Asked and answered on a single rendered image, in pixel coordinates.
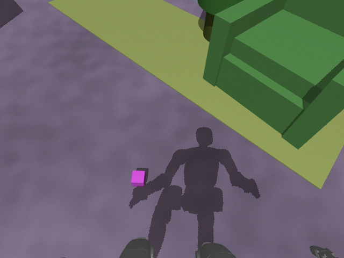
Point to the cube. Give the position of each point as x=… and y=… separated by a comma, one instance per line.
x=138, y=178

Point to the right robot hand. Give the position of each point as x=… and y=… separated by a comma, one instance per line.
x=321, y=252

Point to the armchair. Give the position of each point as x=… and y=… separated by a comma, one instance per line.
x=283, y=60

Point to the potted plant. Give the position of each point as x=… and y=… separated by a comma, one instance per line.
x=213, y=7

